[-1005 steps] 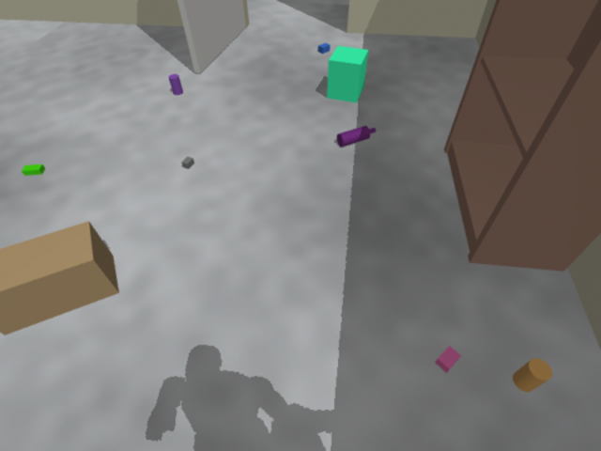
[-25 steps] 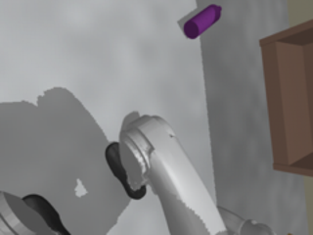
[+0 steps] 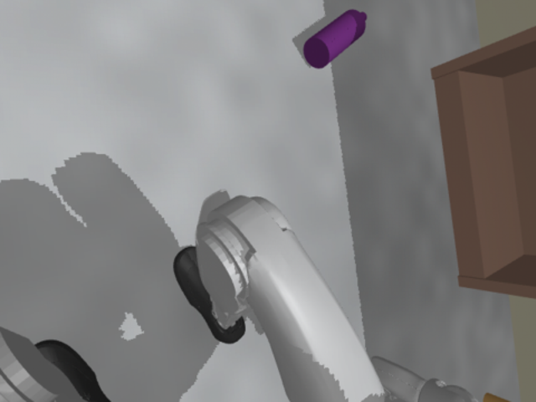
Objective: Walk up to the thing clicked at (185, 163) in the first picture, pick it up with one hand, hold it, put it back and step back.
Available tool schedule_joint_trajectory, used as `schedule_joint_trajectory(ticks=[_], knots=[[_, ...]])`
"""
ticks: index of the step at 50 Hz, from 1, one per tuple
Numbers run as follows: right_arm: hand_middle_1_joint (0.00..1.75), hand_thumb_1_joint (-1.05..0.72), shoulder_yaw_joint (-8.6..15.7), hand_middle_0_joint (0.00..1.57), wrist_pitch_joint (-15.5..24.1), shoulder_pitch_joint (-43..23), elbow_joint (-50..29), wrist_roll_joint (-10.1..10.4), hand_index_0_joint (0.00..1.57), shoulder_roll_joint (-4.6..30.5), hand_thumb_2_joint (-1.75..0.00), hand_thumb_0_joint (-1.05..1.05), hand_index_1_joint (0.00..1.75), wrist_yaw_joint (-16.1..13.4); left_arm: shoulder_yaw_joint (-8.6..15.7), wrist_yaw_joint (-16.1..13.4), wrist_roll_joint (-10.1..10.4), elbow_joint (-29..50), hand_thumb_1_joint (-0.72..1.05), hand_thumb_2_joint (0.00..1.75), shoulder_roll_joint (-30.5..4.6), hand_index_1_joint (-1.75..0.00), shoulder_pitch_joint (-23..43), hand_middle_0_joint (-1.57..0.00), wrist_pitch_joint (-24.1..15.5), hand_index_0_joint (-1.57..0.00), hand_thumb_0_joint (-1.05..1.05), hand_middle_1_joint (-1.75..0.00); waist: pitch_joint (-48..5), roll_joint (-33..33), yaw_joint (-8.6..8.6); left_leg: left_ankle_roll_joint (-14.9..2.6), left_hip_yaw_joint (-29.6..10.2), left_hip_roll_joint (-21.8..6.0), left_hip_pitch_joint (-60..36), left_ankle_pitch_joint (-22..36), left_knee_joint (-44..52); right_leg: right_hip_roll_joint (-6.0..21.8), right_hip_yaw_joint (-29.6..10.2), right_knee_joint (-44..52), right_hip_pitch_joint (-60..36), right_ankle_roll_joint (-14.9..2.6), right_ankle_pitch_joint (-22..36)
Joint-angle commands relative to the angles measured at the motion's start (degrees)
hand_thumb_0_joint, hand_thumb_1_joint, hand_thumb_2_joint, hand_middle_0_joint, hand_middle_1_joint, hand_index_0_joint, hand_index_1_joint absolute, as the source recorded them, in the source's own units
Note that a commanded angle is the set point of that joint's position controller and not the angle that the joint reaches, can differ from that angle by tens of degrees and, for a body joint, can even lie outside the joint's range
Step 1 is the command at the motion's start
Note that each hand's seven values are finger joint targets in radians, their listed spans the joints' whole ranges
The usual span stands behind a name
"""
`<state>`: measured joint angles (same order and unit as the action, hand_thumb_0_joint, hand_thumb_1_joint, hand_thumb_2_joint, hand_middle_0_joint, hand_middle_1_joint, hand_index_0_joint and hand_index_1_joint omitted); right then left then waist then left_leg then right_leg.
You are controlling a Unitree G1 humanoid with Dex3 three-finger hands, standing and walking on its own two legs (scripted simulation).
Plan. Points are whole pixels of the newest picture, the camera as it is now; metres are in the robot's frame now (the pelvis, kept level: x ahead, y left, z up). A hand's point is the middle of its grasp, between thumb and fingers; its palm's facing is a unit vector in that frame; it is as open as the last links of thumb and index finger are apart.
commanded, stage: close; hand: left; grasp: from above
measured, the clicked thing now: out of the picture +0.44 +0.33 -0.30
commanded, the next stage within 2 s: settle in 1.28 s
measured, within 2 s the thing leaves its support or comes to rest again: leaves its support in 1.96 s
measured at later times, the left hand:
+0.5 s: hand out of the picture +0.44 +0.33 -0.27, palm faces -0.09 -0.43 -0.90, open 10.6 cm
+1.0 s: hand out of the picture +0.43 +0.33 -0.27, palm faces -0.11 -0.41 -0.91, open 8.8 cm
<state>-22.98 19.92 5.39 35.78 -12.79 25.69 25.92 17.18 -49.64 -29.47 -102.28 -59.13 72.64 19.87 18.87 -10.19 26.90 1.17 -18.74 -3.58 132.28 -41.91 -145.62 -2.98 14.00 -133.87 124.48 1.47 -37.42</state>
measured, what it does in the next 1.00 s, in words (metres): stands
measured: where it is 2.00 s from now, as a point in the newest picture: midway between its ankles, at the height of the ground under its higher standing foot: (160, 356)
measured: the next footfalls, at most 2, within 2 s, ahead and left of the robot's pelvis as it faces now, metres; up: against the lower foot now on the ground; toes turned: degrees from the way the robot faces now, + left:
none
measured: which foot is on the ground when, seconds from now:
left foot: down 0.00-1.00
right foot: down 0.00-1.00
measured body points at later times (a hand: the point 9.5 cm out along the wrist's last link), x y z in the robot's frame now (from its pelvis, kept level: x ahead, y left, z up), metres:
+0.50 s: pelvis +0.00 +0.00 +0.00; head +0.31 +0.12 +0.30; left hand +0.44 +0.34 -0.22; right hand +0.02 -0.24 -0.04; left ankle +0.06 +0.13 -0.28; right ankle +0.12 -0.11 -0.28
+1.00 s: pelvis +0.00 +0.00 +0.01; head +0.31 +0.12 +0.31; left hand +0.44 +0.34 -0.22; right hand +0.02 -0.24 -0.04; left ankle +0.06 +0.13 -0.28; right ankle +0.12 -0.11 -0.28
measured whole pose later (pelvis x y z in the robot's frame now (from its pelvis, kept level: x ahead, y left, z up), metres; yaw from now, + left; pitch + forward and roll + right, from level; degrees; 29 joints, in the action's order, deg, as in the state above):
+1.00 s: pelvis +0.00 +0.00 +0.01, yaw +0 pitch +26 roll -16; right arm -22.4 20.8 4.4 37.3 -13.0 23.8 23.9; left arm 14.9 -46.6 -32.5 -101.4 -58.7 71.5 19.0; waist 18.3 -9.8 25.8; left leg 0.9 -18.5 -4.0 131.6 -41.6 -144.5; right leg -3.3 13.9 -132.5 123.9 1.7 -36.8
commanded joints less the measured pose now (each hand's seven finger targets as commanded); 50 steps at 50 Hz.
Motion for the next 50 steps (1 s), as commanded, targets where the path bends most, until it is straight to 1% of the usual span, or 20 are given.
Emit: schedule_joint_trajectory(ticks=[1,4,6,7,10,12,13,15,20,21,22,23,27,32,34,37,42,44,47,50], knots=[[0.3,-0.89,4.37,0.2,-0.43,11.42,2.67,0.36,0.2,19.45,-0.9,0.0,0.3,-0.19,-0.42,-0.34,-0.73,4.18,-0.16,0.79,-11.07,-0.77,11.05,-0.4,-0.73,-0.38,0.0,-0.74,-38.28,30.45,4.89,-1.37,6.19,-1.39,-23.45,11.97,12.88,-2.97,3.92,13.2,-23.77,-0.65,17.06],[0.3,-0.89,4.4,0.2,-0.3,11.49,2.81,0.49,0.2,19.07,-0.9,0.0,0.3,-0.84,-0.58,0.76,-1.5,3.94,-0.15,0.84,-11.3,-0.8,10.16,-0.41,-0.55,-0.38,0.0,-0.77,-38.31,29.82,4.22,-1.47,6.61,-1.41,-22.4,11.25,12.66,-3.12,3.58,13.79,-24.71,-0.54,16.2],[0.3,-0.89,4.52,0.2,-0.37,11.81,3.03,0.54,0.2,18.78,-0.9,0.0,0.3,-0.86,-1.68,1.51,-2.02,4.16,-0.12,0.81,-10.08,-0.79,10.02,-0.41,-0.1,-0.39,0.0,-0.76,-37.8,30.32,4.42,-1.39,6.4,-1.3,-22.48,10.88,13.1,-3.1,3.81,13.56,-23.65,-0.74,15.42],[0.3,-0.89,4.87,0.2,-0.32,11.97,3.5,0.66,0.2,19.12,-0.9,0.0,0.3,-0.97,-1.31,1.51,-2.11,3.69,-0.1,0.79,-10.07,-0.77,9.63,-0.44,-0.04,-0.41,0.0,-0.74,-37.94,29.99,4.34,-1.33,5.92,-1.55,-22.71,10.37,13.44,-3.34,4.16,13.3,-23.52,-0.76,15.1],[0.3,-0.89,4.86,0.2,-0.1,11.88,3.51,0.72,0.2,18.99,-0.9,0.0,0.3,-1.11,-2.09,1.62,-2.53,4.45,-0.07,0.8,-9.15,-0.75,10.17,-0.47,0.07,-0.45,0.0,-0.72,-37.87,29.81,4.72,-1.17,4.92,-1.6,-24.24,10.67,14.2,-3.12,4.63,12.71,-22.26,-1.0,15.67],[0.3,-0.89,5.16,0.2,-0.02,11.66,3.73,0.85,0.2,18.84,-0.9,0.0,0.3,-1.11,-1.93,1.45,-2.65,4.44,-0.05,0.74,-8.94,-0.69,10.04,-0.49,-0.02,-0.46,0.0,-0.66,-37.47,29.39,4.74,-1.28,4.55,-1.75,-24.35,10.35,14.11,-2.94,4.6,12.6,-21.91,-1.0,15.63],[0.3,-0.89,5.02,0.2,0.09,12.06,3.6,0.81,0.2,18.96,-0.9,0.0,0.3,-1.05,-2.02,1.28,-3.14,4.62,-0.06,0.74,-9.59,-0.69,10.08,-0.49,-0.13,-0.46,0.0,-0.65,-37.61,29.85,4.77,-1.31,4.23,-1.8,-24.83,10.62,14.36,-2.88,4.74,12.59,-21.91,-1.06,15.75],[0.3,-0.89,5.0,0.2,0.1,11.54,3.43,0.82,0.2,18.7,-0.9,0.0,0.3,-1.07,-2.3,1.59,-2.47,4.86,-0.05,0.72,-8.75,-0.67,9.8,-0.5,-0.26,-0.47,0.0,-0.63,-37.27,29.41,4.69,-1.32,4.36,-1.72,-24.86,10.67,14.15,-2.86,4.57,12.4,-21.62,-1.05,15.62],[0.3,-0.89,5.11,0.2,0.43,11.64,4.87,0.68,0.2,18.56,-0.9,0.0,0.3,-1.43,-1.68,1.51,-3.04,3.45,-0.02,0.74,-9.52,-0.65,10.3,-0.54,-0.38,-0.5,0.0,-0.61,-36.58,30.23,4.58,-1.07,4.92,-1.72,-25.04,10.18,14.46,-2.99,4.39,12.91,-21.84,-1.03,15.29],[0.3,-0.89,4.92,0.2,0.28,11.66,4.0,0.48,0.2,18.39,-0.9,0.0,0.3,-1.24,-2.29,1.39,-3.27,4.28,-0.02,0.73,-9.16,-0.64,10.27,-0.55,-0.36,-0.51,0.0,-0.59,-36.57,30.48,4.62,-1.12,4.74,-1.74,-24.95,10.99,14.55,-2.9,4.36,13.01,-22.32,-1.12,15.83],[0.3,-0.89,5.26,0.2,0.43,11.23,4.47,0.49,0.2,18.62,-0.9,0.0,0.3,-1.39,-1.78,1.37,-2.79,3.44,0.0,0.72,-8.8,-0.62,10.21,-0.56,-0.24,-0.52,0.0,-0.58,-36.37,30.08,4.32,-1.07,4.93,-1.82,-24.73,10.14,14.59,-3.11,4.37,13.04,-22.17,-1.11,15.3],[0.3,-0.89,5.05,0.2,0.59,11.32,4.62,0.42,0.2,18.29,-0.9,0.0,0.3,-1.37,-2.23,1.43,-3.54,3.75,0.0,0.74,-9.22,-0.64,10.41,-0.57,-0.27,-0.52,0.0,-0.59,-35.93,30.61,4.19,-1.07,4.83,-1.76,-24.64,10.59,14.56,-2.75,4.33,12.88,-21.85,-1.1,15.65],[0.3,-0.89,5.02,0.2,0.62,11.79,4.09,0.31,0.2,18.17,-0.9,0.0,0.3,-1.23,-2.7,1.46,-3.65,3.82,0.06,0.7,-8.25,-0.59,10.15,-0.61,-0.18,-0.57,0.0,-0.55,-37.41,30.23,4.43,-1.06,4.78,-1.77,-25.52,12.69,14.63,-3.11,4.48,12.98,-22.88,-1.17,17.2],[0.3,-0.89,4.94,0.2,0.6,11.54,3.6,0.1,0.2,18.29,-0.9,0.0,0.3,-1.18,-2.93,1.41,-3.03,4.55,0.12,0.64,-8.04,-0.55,10.34,-0.65,-0.37,-0.62,0.0,-0.51,-37.31,30.58,4.51,-0.88,4.22,-1.94,-26.67,12.76,15.03,-3.02,4.6,12.37,-22.5,-1.31,17.26],[0.3,-0.89,5.12,0.2,0.57,11.95,3.55,0.0,0.2,18.77,-0.9,0.0,0.3,-1.21,-3.12,1.44,-3.11,4.45,0.14,0.63,-7.98,-0.55,10.0,-0.67,-0.32,-0.63,0.0,-0.51,-37.23,30.62,5.02,-1.01,4.6,-1.77,-26.39,12.64,15.0,-3.13,4.42,12.84,-23.41,-1.14,17.42],[0.3,-0.89,5.0,0.2,0.68,11.66,3.8,0.01,0.2,18.55,-0.9,0.0,0.3,-1.39,-2.37,1.61,-2.79,4.27,0.16,0.63,-8.72,-0.53,9.74,-0.69,-0.54,-0.65,0.0,-0.49,-37.72,29.47,4.48,-1.26,5.35,-1.63,-24.74,12.17,14.31,-3.28,4.01,13.61,-24.0,-0.94,16.91],[0.3,-0.89,5.25,0.2,0.94,10.87,4.35,0.03,0.2,18.18,-0.9,0.0,0.3,-1.67,-2.12,1.75,-3.54,3.57,0.19,0.65,-8.7,-0.55,9.63,-0.71,-0.67,-0.67,0.0,-0.51,-36.06,29.91,4.23,-1.11,4.84,-1.71,-24.61,9.58,15.09,-2.9,4.34,13.65,-22.43,-1.14,14.51],[0.3,-0.89,5.18,0.2,0.8,11.21,4.13,-0.15,0.2,17.83,-0.9,0.0,0.3,-1.81,-2.97,2.12,-3.41,4.18,0.22,0.64,-8.02,-0.53,9.52,-0.74,-0.73,-0.7,0.0,-0.48,-36.31,30.46,4.32,-1.05,5.2,-1.62,-25.15,10.56,15.28,-3.01,4.15,13.78,-23.34,-1.19,15.19],[0.3,-0.89,5.21,0.2,0.77,11.85,3.7,-0.04,0.2,18.08,-0.9,0.0,0.3,-1.64,-2.86,1.58,-3.73,3.97,0.26,0.61,-7.78,-0.5,9.66,-0.77,-0.75,-0.73,0.0,-0.45,-38.49,29.96,4.41,-0.95,4.63,-1.9,-26.15,12.96,15.21,-3.28,4.56,13.39,-24.38,-1.27,17.42],[0.3,-0.89,5.35,0.2,0.77,11.94,4.67,-0.11,0.2,18.18,-0.9,0.0,0.3,-1.72,-2.87,1.43,-3.81,3.43,0.3,0.61,-7.71,-0.5,9.72,-0.79,-0.93,-0.76,0.0,-0.46,-37.22,30.28,4.53,-0.99,4.41,-1.88,-25.98,12.05,15.61,-2.98,4.6,13.41,-23.43,-1.23,16.65]])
